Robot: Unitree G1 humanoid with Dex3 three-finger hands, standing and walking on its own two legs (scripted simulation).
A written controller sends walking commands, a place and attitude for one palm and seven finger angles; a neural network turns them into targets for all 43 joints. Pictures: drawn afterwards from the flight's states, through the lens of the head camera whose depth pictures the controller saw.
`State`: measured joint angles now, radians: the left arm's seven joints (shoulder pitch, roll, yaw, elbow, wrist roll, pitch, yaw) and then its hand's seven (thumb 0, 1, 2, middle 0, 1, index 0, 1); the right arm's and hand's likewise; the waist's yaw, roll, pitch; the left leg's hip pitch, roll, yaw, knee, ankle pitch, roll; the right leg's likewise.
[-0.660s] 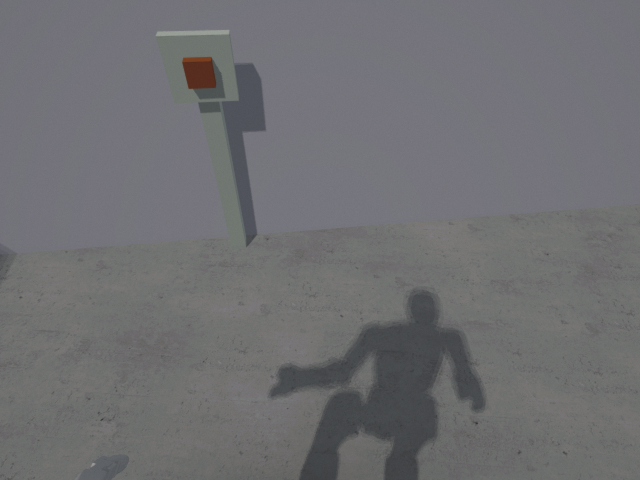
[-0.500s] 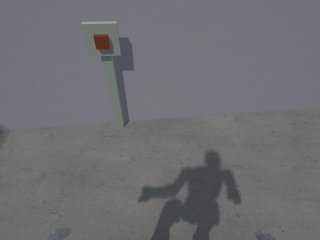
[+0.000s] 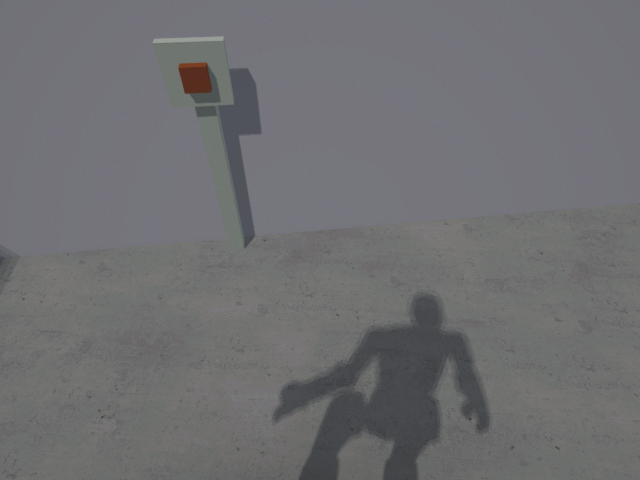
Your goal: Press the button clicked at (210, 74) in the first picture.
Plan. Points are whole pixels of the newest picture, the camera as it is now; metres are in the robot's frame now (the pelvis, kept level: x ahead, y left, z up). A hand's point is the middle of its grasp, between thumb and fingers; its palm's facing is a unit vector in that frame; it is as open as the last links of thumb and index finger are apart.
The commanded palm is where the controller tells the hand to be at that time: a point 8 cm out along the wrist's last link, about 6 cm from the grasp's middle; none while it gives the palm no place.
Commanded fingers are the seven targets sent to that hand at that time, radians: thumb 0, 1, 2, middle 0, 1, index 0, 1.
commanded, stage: stand and wait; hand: left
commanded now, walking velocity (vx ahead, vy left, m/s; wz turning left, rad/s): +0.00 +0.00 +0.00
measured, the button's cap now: (195, 77) +1.07 +0.41 -0.01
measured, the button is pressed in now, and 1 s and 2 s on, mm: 0 0 0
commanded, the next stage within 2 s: look at it before walking up in 0.38 s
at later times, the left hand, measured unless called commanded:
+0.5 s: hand out of the picture +0.07 +0.23 -0.15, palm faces -0.04 -0.94 -0.33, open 7.4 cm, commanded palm none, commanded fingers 0.00 0.90 0.90 -0.20 -0.30 -0.20 -0.30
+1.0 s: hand out of the picture +0.08 +0.24 -0.15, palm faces -0.03 -0.94 -0.33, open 7.4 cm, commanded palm none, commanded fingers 0.00 0.90 0.90 -0.20 -0.30 -0.20 -0.30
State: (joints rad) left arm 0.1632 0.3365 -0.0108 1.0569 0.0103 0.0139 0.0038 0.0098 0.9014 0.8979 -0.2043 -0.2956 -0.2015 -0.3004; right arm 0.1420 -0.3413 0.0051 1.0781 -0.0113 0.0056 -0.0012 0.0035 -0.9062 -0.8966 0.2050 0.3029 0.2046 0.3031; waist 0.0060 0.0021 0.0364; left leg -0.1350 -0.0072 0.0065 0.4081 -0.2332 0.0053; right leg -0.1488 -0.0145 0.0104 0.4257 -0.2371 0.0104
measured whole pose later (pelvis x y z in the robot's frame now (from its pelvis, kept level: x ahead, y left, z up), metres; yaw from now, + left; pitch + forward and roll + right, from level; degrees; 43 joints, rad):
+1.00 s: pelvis +0.00 -0.01 +0.00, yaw -1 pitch -2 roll +0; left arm 0.14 0.33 -0.01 1.08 0.01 0.00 0.00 0.01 0.90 0.90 -0.20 -0.30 -0.20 -0.30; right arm 0.12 -0.33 0.01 1.10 -0.01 0.00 0.00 0.00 -0.91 -0.90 0.21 0.30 0.20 0.30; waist 0.01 0.00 0.03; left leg -0.12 0.01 0.01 0.36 -0.21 0.00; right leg -0.14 0.00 0.02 0.38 -0.21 0.00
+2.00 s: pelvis +0.31 +0.03 -0.02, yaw +6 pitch -2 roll -1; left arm 0.14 0.15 0.04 1.02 0.02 -0.07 0.01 0.00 0.91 0.90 -0.20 -0.29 -0.20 -0.30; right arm 0.40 -0.12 -0.04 1.15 -0.01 -0.03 -0.03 0.00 -0.91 -0.90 0.20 0.30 0.20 0.30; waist -0.03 0.01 0.07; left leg -0.32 0.04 0.02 1.30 -0.43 0.03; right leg -0.33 0.00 -0.18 0.61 -0.25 -0.08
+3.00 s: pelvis +0.59 +0.12 -0.01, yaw +11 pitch -2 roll +0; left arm 0.12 0.11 0.03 1.02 0.02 -0.03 0.04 0.00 0.91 0.90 -0.20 -0.30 -0.20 -0.30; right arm 0.37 -0.11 -0.04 1.16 0.00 0.03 -0.04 0.00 -0.91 -0.90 0.20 0.30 0.20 0.30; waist -0.04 0.04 0.08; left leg -0.25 0.03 0.07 0.86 -0.57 -0.02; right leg -0.31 -0.07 -0.14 0.57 -0.22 -0.03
